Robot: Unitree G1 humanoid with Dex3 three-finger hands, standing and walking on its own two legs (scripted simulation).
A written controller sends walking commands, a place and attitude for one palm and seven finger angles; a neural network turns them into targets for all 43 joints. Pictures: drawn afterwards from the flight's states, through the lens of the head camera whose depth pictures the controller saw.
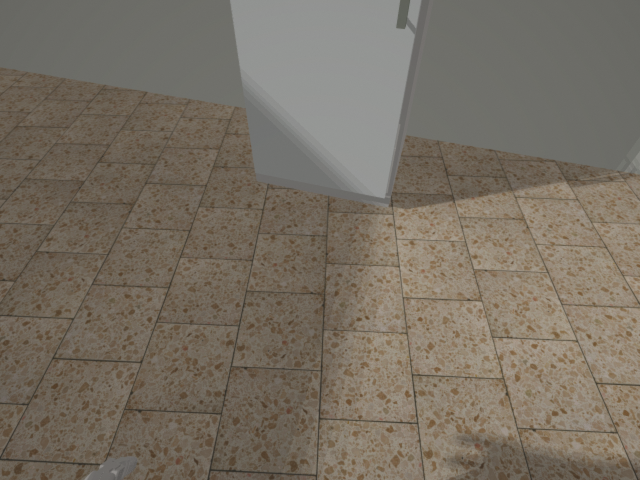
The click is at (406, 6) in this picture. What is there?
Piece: fridge door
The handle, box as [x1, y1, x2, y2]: [396, 0, 409, 28]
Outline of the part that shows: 409,0 400,0 396,27 404,28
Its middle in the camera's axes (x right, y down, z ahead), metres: +0.24 -0.74 +1.03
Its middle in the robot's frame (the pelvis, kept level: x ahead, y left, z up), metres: +1.31 -0.17 +0.20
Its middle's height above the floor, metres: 0.97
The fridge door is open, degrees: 0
